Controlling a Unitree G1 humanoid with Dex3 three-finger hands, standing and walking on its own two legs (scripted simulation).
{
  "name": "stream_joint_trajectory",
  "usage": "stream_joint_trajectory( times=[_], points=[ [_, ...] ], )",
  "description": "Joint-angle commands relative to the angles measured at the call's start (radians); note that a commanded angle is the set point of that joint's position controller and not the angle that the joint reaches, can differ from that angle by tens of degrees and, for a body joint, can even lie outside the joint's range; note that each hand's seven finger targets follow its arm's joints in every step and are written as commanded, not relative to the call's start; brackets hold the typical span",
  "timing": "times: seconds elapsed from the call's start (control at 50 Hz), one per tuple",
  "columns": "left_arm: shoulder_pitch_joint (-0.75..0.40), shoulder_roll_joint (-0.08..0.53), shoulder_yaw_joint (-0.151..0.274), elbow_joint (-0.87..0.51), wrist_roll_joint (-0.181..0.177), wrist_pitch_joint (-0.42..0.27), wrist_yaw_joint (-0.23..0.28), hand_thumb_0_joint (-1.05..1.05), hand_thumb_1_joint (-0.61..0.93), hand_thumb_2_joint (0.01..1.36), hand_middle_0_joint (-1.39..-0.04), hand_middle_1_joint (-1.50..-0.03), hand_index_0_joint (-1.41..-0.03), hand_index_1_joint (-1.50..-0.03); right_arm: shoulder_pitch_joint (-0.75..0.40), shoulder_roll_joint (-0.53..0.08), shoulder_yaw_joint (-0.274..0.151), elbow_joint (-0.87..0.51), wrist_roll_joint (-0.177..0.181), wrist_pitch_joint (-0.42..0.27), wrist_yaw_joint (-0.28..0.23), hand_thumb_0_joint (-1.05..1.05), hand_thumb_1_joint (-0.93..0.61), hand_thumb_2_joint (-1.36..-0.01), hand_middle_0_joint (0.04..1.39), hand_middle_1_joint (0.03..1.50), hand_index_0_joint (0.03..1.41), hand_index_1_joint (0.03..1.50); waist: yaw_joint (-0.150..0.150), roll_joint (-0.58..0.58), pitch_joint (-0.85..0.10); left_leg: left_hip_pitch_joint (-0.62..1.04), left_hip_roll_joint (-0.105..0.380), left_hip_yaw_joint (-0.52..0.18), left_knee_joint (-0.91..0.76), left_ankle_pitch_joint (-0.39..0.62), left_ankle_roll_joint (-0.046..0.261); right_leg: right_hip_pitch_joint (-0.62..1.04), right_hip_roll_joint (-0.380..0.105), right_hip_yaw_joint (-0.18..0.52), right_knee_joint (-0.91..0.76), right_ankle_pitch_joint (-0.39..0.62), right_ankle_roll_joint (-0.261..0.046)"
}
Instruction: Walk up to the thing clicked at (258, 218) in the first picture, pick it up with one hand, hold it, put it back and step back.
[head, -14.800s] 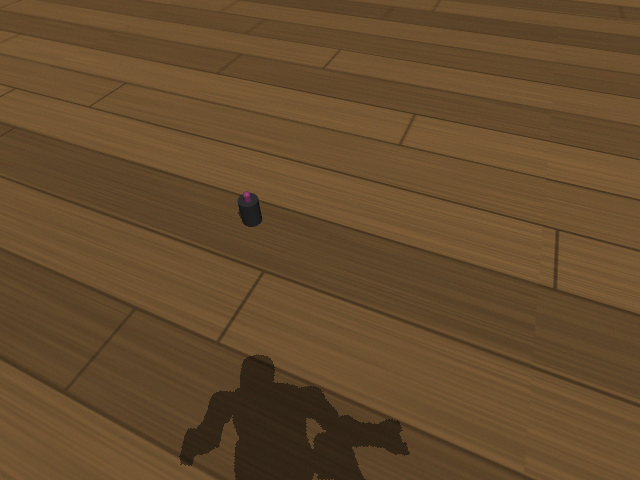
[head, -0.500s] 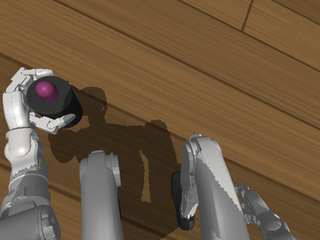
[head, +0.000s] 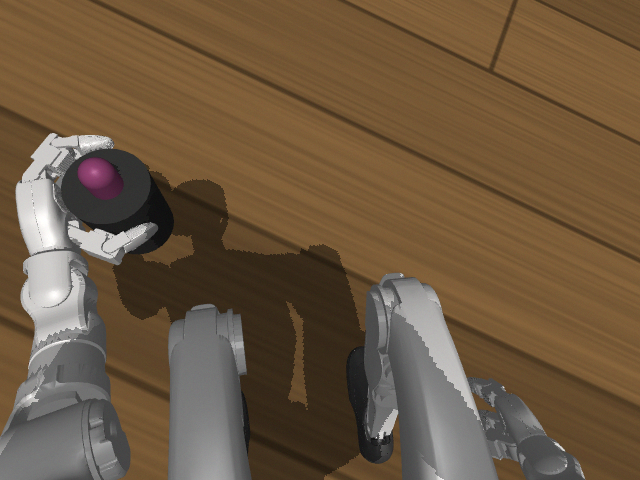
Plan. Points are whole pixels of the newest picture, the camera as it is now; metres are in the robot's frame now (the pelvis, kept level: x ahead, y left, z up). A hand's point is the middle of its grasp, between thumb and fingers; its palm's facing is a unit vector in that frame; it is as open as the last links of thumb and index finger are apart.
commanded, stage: settle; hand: left
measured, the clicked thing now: (119, 200) +0.46 +0.21 -0.05
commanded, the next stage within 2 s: lift in 0.02 s
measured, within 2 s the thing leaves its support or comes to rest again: neither
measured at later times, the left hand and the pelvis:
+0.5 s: hand (92, 191) +0.44 +0.22 +0.00, palm faces +0.11 -0.99 -0.04, open 11.9 cm; pelvis +0.00 +0.00 +0.03, yaw +1 degrees
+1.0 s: hand (7, 127) +0.42 +0.21 +0.16, palm faces +0.13 -0.99 -0.05, open 11.9 cm; pelvis +0.02 +0.00 +0.15, yaw +1 degrees
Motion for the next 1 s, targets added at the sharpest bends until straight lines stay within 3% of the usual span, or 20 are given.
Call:
stream_joint_trajectory(
  times=[0.0, 0.04, 0.08, 0.12, 0.16, 0.22, 0.28, 0.3, 0.4, 0.42, 0.5, 0.52, 0.56, 0.6, 0.66, 0.72, 0.8, 0.84, 0.96, 0.98],
  points=[
    [-0.345, 0.228, 0.056, -0.239, -0.033, -0.103, 0.0, 0.0, -0.044, 1.286, -1.21, -1.359, -1.195, -1.397, 0.13, -0.21, -0.078, -0.044, 0.0, -0.018, -0.012, 0.0, -0.918, -0.91, 0.199, 0.3, 0.199, 0.3, 0.006, 0.192, -0.688, 0.444, -0.013, 0.06, -0.316, 0.177, 0.034, 0.399, 0.03, -0.052, -0.206, 0.153, -0.068],
    [-0.35, 0.202, 0.031, -0.219, -0.031, -0.104, -0.002, 0.0, -0.039, 1.283, -1.205, -1.353, -1.188, -1.391, 0.127, -0.207, -0.075, -0.054, 0.0, -0.017, -0.011, 0.0, -0.921, -0.91, 0.199, 0.3, 0.199, 0.3, -0.013, 0.182, -0.669, 0.425, -0.014, 0.06, -0.32, 0.163, 0.036, 0.401, 0.03, -0.053, -0.215, 0.141, -0.066],
    [-0.389, 0.252, 0.059, -0.276, -0.027, -0.11, 0.005, 0.0, -0.052, 1.279, -1.215, -1.357, -1.2, -1.394, 0.128, -0.207, -0.082, -0.044, -0.002, -0.02, -0.013, 0.0, -0.92, -0.91, 0.199, 0.3, 0.199, 0.3, 0.014, 0.198, -0.703, 0.452, -0.014, 0.068, -0.324, 0.155, 0.035, 0.41, 0.031, -0.046, -0.218, 0.131, -0.068],
    [-0.406, 0.215, 0.037, -0.27, -0.035, -0.11, 0.002, 0.0, -0.04, 1.202, -1.258, -1.39, -1.275, -1.39, 0.131, -0.201, -0.078, -0.051, 0.0, -0.021, -0.011, 0.0, -0.955, -0.911, 0.2, 0.3, 0.199, 0.3, -0.005, 0.177, -0.698, 0.419, -0.017, 0.07, -0.323, 0.138, 0.039, 0.423, 0.033, -0.047, -0.227, 0.121, -0.066],
    [-0.332, 0.201, 0.032, -0.207, -0.035, -0.101, -0.006, 0.0, -0.086, 1.185, -1.252, -1.407, -1.271, -1.408, 0.124, -0.206, -0.08, -0.053, 0.003, -0.022, -0.013, 0.0, -0.959, -0.912, 0.2, 0.299, 0.199, 0.299, -0.003, 0.178, -0.682, 0.446, -0.016, 0.062, -0.335, 0.151, 0.036, 0.403, 0.031, -0.053, -0.227, 0.131, -0.067],
    [-0.37, 0.26, 0.048, -0.322, -0.038, -0.102, -0.017, 0.0, -0.087, 1.178, -1.263, -1.409, -1.281, -1.41, 0.136, -0.209, -0.085, -0.061, 0.008, -0.021, -0.016, 0.0, -0.958, -0.911, 0.2, 0.3, 0.199, 0.3, 0.018, 0.2, -0.766, 0.479, -0.016, 0.07, -0.344, 0.188, 0.036, 0.46, 0.031, -0.044, -0.234, 0.156, -0.068],
    [-0.355, 0.222, 0.027, -0.335, -0.058, -0.081, -0.039, 0.0, -0.09, 1.194, -1.263, -1.412, -1.28, -1.415, 0.143, -0.206, -0.09, -0.063, 0.019, -0.026, -0.019, 0.0, -0.956, -0.912, 0.2, 0.3, 0.199, 0.3, 0.008, 0.184, -0.751, 0.476, -0.016, 0.076, -0.356, 0.176, 0.041, 0.482, 0.032, -0.039, -0.257, 0.152, -0.066],
    [-0.338, 0.24, 0.047, -0.332, -0.062, -0.074, -0.04, 0.0, -0.091, 1.194, -1.273, -1.416, -1.29, -1.419, 0.148, -0.208, -0.091, -0.061, 0.024, -0.026, -0.022, 0.0, -0.953, -0.911, 0.2, 0.3, 0.199, 0.3, 0.015, 0.176, -0.748, 0.475, -0.016, 0.074, -0.361, 0.181, 0.041, 0.49, 0.031, -0.038, -0.264, 0.156, -0.067],
    [-0.295, 0.226, 0.033, -0.41, -0.071, -0.041, -0.04, 0.0, -0.103, 1.2, -1.266, -1.421, -1.285, -1.422, 0.142, -0.203, -0.1, -0.085, 0.039, -0.03, -0.031, 0.0, -0.951, -0.91, 0.2, 0.3, 0.199, 0.3, 0.035, 0.185, -0.751, 0.52, -0.014, 0.07, -0.409, 0.162, 0.041, 0.506, 0.03, -0.036, -0.305, 0.134, -0.07],
    [-0.289, 0.188, 0.004, -0.41, -0.077, -0.031, -0.042, 0.0, -0.097, 1.205, -1.262, -1.414, -1.28, -1.416, 0.132, -0.202, -0.099, -0.096, 0.046, -0.033, -0.032, 0.0, -0.943, -0.908, 0.2, 0.3, 0.199, 0.299, 0.022, 0.177, -0.724, 0.524, -0.013, 0.06, -0.431, 0.137, 0.041, 0.487, 0.029, -0.039, -0.317, 0.116, -0.07],
    [-0.259, 0.205, 0.01, -0.501, -0.089, -0.005, -0.038, 0.0, -0.049, 1.204, -1.257, -1.414, -1.28, -1.411, 0.134, -0.201, -0.105, -0.101, 0.059, -0.04, -0.042, 0.0, -0.942, -0.908, 0.2, 0.299, 0.199, 0.299, 0.043, 0.206, -0.745, 0.591, -0.009, 0.047, -0.476, 0.151, 0.036, 0.503, 0.027, -0.034, -0.343, 0.13, -0.074],
    [-0.206, 0.16, -0.018, -0.489, -0.091, 0.008, -0.041, 0.0, -0.047, 1.22, -1.265, -1.428, -1.288, -1.425, 0.134, -0.197, -0.105, -0.116, 0.063, -0.04, -0.044, 0.0, -0.941, -0.907, 0.2, 0.299, 0.199, 0.299, 0.033, 0.194, -0.728, 0.598, -0.009, 0.042, -0.493, 0.148, 0.036, 0.507, 0.026, -0.037, -0.358, 0.128, -0.073],
    [-0.194, 0.191, 0.011, -0.52, -0.101, 0.026, -0.03, 0.0, -0.023, 1.234, -1.258, -1.426, -1.281, -1.423, 0.128, -0.194, -0.106, -0.119, 0.07, -0.043, -0.051, 0.0, -0.932, -0.906, 0.2, 0.299, 0.199, 0.299, 0.048, 0.163, -0.726, 0.589, -0.01, 0.048, -0.503, 0.146, 0.042, 0.552, 0.028, -0.03, -0.39, 0.127, -0.07],
    [-0.225, 0.164, -0.015, -0.619, -0.112, 0.035, -0.02, 0.0, -0.051, 1.239, -1.262, -1.435, -1.284, -1.433, 0.137, -0.179, -0.107, -0.124, 0.074, -0.049, -0.054, 0.0, -0.932, -0.906, 0.2, 0.3, 0.199, 0.299, 0.045, 0.169, -0.756, 0.614, -0.011, 0.059, -0.518, 0.167, 0.042, 0.605, 0.03, -0.022, -0.419, 0.142, -0.07],
    [-0.133, 0.116, -0.054, -0.631, -0.115, 0.074, -0.012, 0.0, -0.046, 1.246, -1.252, -1.428, -1.274, -1.427, 0.127, -0.175, -0.114, -0.127, 0.088, -0.057, -0.063, 0.0, -0.924, -0.904, 0.2, 0.299, 0.199, 0.299, 0.046, 0.158, -0.685, 0.655, -0.004, 0.05, -0.57, 0.138, 0.042, 0.599, 0.029, -0.02, -0.469, 0.12, -0.07],
    [-0.118, 0.141, -0.039, -0.717, -0.113, 0.096, 0.008, 0.0, -0.093, 1.224, -1.238, -1.413, -1.261, -1.413, 0.123, -0.166, -0.122, -0.14, 0.096, -0.061, -0.07, 0.0, -0.926, -0.904, 0.2, 0.299, 0.199, 0.299, 0.059, 0.142, -0.699, 0.693, -0.001, 0.052, -0.609, 0.129, 0.045, 0.67, 0.03, -0.013, -0.523, 0.112, -0.066],
    [-0.013, 0.098, -0.062, -0.767, -0.125, 0.143, 0.031, 0.0, -0.048, 1.223, -1.222, -1.405, -1.247, -1.402, 0.112, -0.154, -0.125, -0.156, 0.112, -0.069, -0.082, 0.0, -0.919, -0.902, 0.2, 0.299, 0.199, 0.299, 0.066, 0.098, -0.684, 0.75, 0.001, 0.044, -0.674, 0.134, 0.046, 0.752, 0.035, -0.014, -0.592, 0.117, -0.061],
    [-0.044, 0.101, -0.074, -0.863, -0.12, 0.154, 0.047, 0.0, -0.014, 1.225, -1.212, -1.394, -1.235, -1.391, 0.12, -0.143, -0.124, -0.155, 0.114, -0.071, -0.087, 0.0, -0.915, -0.902, 0.2, 0.3, 0.199, 0.3, 0.065, 0.132, -0.697, 0.806, 0.004, 0.044, -0.705, 0.182, 0.041, 0.795, 0.033, -0.008, -0.62, 0.16, -0.061],
    [0.062, 0.046, -0.13, -0.942, -0.119, 0.213, 0.084, 0.0, -0.046, 1.225, -1.21, -1.4, -1.236, -1.395, 0.114, -0.126, -0.126, -0.166, 0.123, -0.086, -0.101, 0.0, -0.916, -0.901, 0.2, 0.299, 0.199, 0.299, 0.072, 0.108, -0.677, 0.949, 0.01, 0.04, -0.79, 0.283, 0.039, 0.924, 0.039, -0.01, -0.726, 0.25, -0.059],
    [0.115, 0.045, -0.118, -0.92, -0.118, 0.224, 0.095, 0.0, -0.069, 1.228, -1.212, -1.403, -1.238, -1.4, 0.119, -0.123, -0.123, -0.164, 0.125, -0.087, -0.103, 0.0, -0.912, -0.9, 0.2, 0.3, 0.199, 0.299, 0.08, 0.096, -0.67, 0.972, 0.013, 0.036, -0.81, 0.313, 0.036, 0.95, 0.04, -0.014, -0.738, 0.275, -0.058]
  ],
)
